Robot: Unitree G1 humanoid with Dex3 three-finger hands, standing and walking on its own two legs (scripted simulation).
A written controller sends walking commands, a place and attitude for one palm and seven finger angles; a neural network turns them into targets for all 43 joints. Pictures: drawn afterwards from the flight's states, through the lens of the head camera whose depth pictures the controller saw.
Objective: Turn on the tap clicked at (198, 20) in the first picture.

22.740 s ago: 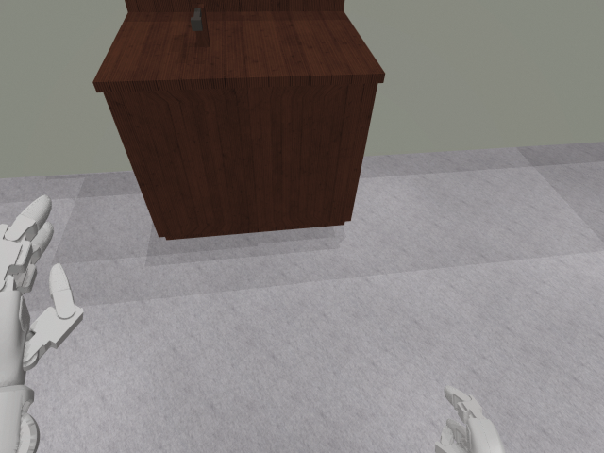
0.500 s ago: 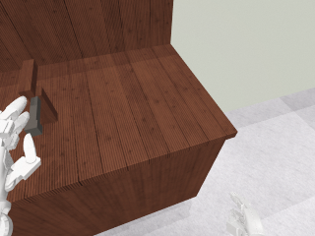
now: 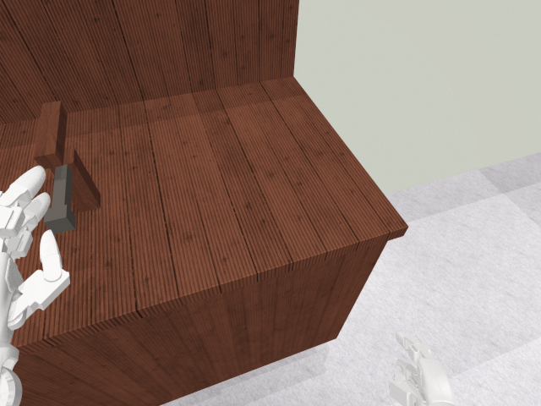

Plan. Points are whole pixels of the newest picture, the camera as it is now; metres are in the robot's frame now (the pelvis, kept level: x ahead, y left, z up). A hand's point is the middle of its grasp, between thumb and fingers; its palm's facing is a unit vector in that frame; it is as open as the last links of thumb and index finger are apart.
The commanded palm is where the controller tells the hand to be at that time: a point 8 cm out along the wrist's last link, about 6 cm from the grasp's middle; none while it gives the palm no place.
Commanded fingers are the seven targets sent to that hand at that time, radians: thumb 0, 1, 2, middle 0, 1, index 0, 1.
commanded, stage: shuffle to correct the standing spot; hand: left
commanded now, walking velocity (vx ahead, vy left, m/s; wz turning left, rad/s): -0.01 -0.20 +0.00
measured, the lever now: (60, 219) +0.33 +0.32 +0.10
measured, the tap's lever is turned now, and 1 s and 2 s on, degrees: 0 0 0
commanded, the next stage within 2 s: come to a stop and stand still in 0.76 s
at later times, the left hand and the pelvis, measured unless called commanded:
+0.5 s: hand (66, 277) +0.21 +0.23 +0.17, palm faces +0.31 -0.88 -0.37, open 7.4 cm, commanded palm +0.16 +0.28 +0.18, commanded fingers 0.00 0.90 0.90 -0.20 -0.30 -0.20 -0.30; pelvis +0.00 +0.00 +0.00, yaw +0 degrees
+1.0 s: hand (14, 245) +0.24 +0.28 +0.19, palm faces +0.42 -0.79 -0.45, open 7.4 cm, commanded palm +0.16 +0.28 +0.18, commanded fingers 0.00 0.90 0.90 -0.20 -0.30 -0.20 -0.30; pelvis -0.01 +0.00 +0.00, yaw -1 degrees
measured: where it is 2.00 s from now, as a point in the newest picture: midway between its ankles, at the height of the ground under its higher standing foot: outside the picture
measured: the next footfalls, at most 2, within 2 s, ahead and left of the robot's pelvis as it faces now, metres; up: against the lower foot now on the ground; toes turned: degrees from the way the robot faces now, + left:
none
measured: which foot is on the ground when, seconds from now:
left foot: down 0.00-1.00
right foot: down 0.00-1.00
